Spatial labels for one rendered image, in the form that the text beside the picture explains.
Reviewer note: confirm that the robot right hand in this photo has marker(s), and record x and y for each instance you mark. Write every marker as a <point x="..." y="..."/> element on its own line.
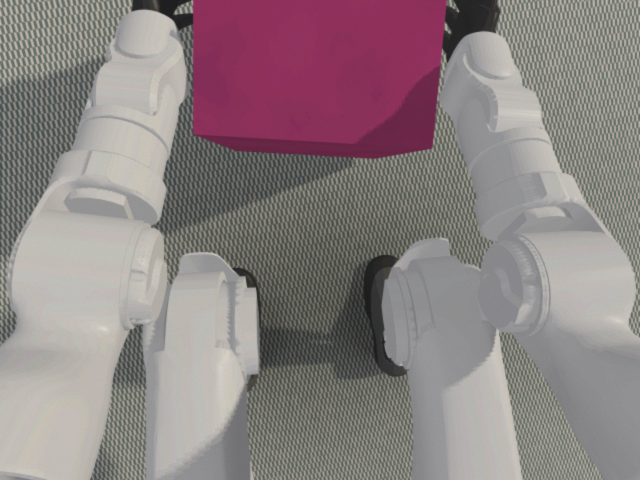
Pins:
<point x="473" y="16"/>

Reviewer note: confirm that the left robot upper arm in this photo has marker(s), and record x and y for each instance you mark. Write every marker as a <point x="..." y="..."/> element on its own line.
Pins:
<point x="80" y="282"/>

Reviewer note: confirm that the robot left shin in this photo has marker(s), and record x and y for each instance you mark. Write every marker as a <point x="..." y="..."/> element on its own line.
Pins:
<point x="154" y="334"/>

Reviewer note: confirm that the robot left forearm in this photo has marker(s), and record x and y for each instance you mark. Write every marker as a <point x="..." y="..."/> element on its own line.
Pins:
<point x="117" y="162"/>

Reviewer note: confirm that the robot left hand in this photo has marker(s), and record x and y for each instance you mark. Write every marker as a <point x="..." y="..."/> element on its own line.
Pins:
<point x="166" y="7"/>

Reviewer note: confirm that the left robot thigh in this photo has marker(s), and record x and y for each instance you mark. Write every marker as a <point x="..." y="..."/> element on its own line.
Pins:
<point x="196" y="392"/>

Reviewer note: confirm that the carton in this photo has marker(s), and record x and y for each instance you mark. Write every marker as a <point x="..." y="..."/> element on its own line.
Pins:
<point x="342" y="78"/>

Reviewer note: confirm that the right robot upper arm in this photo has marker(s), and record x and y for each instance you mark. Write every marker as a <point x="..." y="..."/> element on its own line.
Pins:
<point x="566" y="297"/>

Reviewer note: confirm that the robot right forearm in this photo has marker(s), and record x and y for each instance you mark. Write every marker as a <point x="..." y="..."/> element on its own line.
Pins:
<point x="509" y="156"/>

